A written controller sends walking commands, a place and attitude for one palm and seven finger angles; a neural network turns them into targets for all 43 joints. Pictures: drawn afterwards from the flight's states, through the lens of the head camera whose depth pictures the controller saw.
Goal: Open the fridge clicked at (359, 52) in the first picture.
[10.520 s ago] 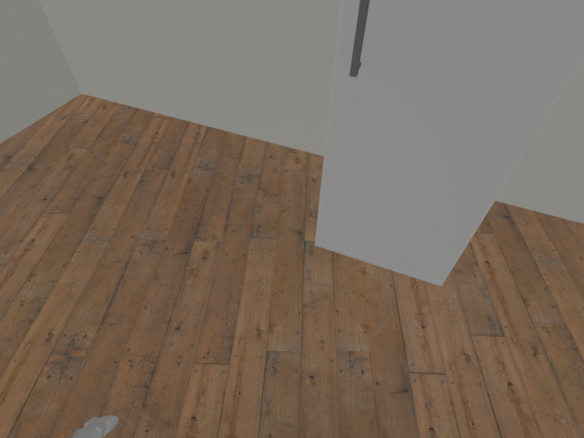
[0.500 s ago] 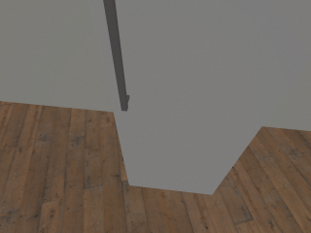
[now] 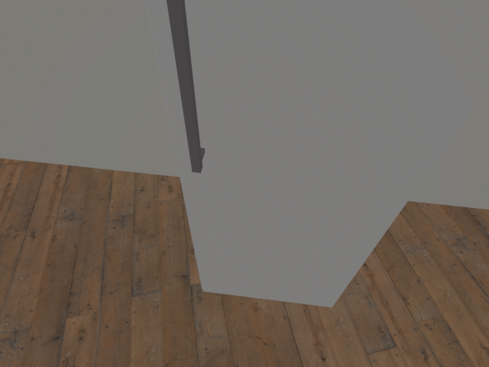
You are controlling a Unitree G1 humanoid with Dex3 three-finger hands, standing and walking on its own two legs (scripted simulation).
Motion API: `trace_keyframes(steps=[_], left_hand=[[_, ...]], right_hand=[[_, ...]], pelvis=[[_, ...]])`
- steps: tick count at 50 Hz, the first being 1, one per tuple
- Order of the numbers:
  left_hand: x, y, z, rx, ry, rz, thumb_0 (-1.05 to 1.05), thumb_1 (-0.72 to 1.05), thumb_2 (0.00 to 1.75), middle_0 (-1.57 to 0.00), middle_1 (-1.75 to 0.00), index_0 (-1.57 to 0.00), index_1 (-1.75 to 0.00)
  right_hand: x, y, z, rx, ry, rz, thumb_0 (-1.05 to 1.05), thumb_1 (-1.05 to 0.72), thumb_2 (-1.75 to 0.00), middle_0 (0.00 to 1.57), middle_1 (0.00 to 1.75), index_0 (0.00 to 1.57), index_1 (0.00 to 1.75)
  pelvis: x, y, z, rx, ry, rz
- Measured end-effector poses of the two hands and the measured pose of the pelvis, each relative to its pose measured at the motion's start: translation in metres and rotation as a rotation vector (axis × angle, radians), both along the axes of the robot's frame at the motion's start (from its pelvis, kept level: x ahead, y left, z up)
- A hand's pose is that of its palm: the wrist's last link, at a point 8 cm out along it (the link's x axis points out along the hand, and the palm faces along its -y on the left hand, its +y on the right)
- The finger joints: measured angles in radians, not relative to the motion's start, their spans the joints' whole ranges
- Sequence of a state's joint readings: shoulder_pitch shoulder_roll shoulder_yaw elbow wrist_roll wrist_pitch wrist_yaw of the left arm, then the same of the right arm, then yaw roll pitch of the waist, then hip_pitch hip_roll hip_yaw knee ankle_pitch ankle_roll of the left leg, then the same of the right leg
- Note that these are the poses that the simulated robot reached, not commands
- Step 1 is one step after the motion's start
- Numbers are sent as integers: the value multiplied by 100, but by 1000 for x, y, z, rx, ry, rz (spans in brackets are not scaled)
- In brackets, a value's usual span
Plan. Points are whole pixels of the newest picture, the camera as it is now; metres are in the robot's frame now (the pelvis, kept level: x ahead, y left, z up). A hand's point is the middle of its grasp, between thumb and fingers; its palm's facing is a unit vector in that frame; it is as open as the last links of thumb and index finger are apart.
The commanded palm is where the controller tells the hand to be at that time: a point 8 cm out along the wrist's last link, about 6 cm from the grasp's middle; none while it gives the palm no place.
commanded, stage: look again from close up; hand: left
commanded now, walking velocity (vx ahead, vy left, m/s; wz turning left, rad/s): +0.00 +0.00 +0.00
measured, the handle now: (187, 61) +0.47 +0.13 +0.27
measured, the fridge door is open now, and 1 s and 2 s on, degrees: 0 0 0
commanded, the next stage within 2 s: raise the hand to about handle height in 0.16 s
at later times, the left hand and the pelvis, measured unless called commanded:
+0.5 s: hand (127, 306) +0.19 +0.19 +0.03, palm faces +0.15 -0.99 -0.05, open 7.8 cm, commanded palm +0.10 +0.24 -0.03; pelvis -0.04 +0.00 -0.02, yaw +2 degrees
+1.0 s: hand (104, 302) +0.19 +0.21 +0.05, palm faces -0.11 -0.99 -0.11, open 10.5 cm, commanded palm +0.14 +0.27 +0.07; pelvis -0.04 +0.00 -0.04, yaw +2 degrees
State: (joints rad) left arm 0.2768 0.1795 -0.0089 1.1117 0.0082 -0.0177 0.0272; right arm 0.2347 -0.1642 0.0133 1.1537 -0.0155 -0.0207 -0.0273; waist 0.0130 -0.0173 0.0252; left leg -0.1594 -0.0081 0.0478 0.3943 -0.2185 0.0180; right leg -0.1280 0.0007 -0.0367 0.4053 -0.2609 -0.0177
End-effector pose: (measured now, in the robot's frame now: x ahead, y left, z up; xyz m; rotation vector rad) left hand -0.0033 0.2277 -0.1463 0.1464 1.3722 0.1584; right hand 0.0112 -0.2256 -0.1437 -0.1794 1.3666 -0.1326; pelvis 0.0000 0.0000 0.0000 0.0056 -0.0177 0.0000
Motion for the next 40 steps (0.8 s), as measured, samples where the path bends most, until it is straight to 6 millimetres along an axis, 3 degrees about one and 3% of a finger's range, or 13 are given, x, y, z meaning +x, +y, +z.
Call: trace_keyframes(steps=[14,16,22,24,26,28,31,35,37,40], left_hand=[[-10,-1,-1,6,7,6,0,91,89,-20,-30,-20,-30],[16,6,18,10,-172,102,1,91,89,-20,-31,-20,-30],[136,17,145,61,-998,39,2,86,87,-20,-34,-20,-33],[162,14,175,20,-1224,-24,1,83,86,-20,-36,-20,-35],[172,10,186,-43,-1379,-97,1,79,84,-20,-38,-20,-38],[168,6,181,-110,-1446,-189,1,75,82,-20,-41,-20,-40],[144,8,154,-179,-1366,-275,0,69,80,-21,-45,-21,-44],[101,28,126,-172,-1240,-135,1,59,76,-22,-51,-22,-50],[89,39,131,-106,-1264,-58,1,54,74,-23,-54,-23,-53],[90,47,158,-15,-1382,-38,2,47,71,-23,-58,-23,-58]], right_hand=[[-6,1,-1,4,5,-1,1,-91,-90,20,30,20,29],[3,-1,2,-26,-85,19,1,-90,-90,21,30,20,30],[62,-4,22,-19,-507,90,1,-90,-90,20,30,20,29],[85,-7,34,-25,-633,108,1,-90,-90,21,30,20,30],[104,-12,48,-32,-740,123,1,-90,-90,21,30,20,30],[120,-17,60,-44,-829,148,1,-90,-90,21,30,21,30],[137,-25,74,-70,-919,178,1,-90,-90,21,30,21,30],[151,-29,81,-110,-954,215,1,-90,-90,20,30,20,30],[155,-24,79,-119,-943,242,1,-90,-90,20,30,20,30],[155,-11,70,-101,-909,286,1,-90,-90,20,30,20,30]], pelvis=[[-4,0,-1,-6,0,3],[-10,2,-2,-12,-16,5],[-26,5,-9,-2,-7,40],[-33,3,-15,-4,23,39],[-40,-1,-22,-3,53,24],[-45,-4,-31,-3,74,13],[-50,-6,-44,-4,92,5],[-49,-7,-51,-14,95,18],[-48,-7,-52,-28,83,34],[-47,-5,-52,-46,61,58]])
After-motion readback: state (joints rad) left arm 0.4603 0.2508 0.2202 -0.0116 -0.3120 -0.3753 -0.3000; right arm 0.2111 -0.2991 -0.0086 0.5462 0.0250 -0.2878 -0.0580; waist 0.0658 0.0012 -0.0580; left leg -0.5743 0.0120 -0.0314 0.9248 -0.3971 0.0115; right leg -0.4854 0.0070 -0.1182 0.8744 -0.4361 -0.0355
